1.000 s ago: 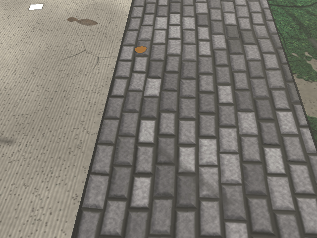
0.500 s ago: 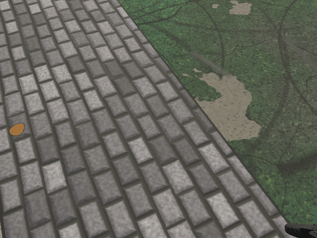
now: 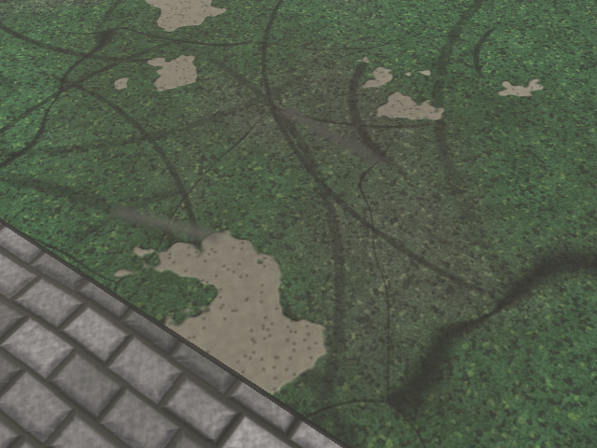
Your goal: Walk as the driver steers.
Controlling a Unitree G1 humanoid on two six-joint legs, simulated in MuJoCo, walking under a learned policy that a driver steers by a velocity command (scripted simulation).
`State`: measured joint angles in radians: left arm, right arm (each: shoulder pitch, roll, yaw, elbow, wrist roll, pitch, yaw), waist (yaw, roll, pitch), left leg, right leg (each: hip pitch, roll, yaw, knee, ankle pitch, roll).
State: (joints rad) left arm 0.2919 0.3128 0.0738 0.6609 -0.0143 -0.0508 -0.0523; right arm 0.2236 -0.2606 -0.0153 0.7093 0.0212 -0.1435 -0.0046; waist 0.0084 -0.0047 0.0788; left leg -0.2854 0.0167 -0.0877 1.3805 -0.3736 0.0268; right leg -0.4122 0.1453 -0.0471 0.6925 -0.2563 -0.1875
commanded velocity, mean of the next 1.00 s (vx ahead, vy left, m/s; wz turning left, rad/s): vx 1.00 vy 0.00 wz -0.60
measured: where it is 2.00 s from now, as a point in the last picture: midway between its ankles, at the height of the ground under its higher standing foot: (500, 88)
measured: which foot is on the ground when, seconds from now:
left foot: up 0.00-0.30, down 0.32-0.80, up 0.82-1.00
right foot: down 0.00-0.30, up 0.32-0.76, down 0.78-1.00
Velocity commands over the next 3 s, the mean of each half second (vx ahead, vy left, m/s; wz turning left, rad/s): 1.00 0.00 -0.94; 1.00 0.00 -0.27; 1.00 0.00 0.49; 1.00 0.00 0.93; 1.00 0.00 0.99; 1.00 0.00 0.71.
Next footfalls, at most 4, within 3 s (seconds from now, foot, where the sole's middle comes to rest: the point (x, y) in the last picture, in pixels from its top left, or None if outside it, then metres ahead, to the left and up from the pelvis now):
0.32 left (247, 415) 0.53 0.16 -0.75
0.78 right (440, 315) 0.78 -0.30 -0.75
1.26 left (463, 167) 1.29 -0.44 -0.75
1.68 right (547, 103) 1.59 -0.78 -0.75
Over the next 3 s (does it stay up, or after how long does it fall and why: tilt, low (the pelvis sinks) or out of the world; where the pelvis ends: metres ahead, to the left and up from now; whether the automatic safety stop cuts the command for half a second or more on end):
stays up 2.40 -0.24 0.00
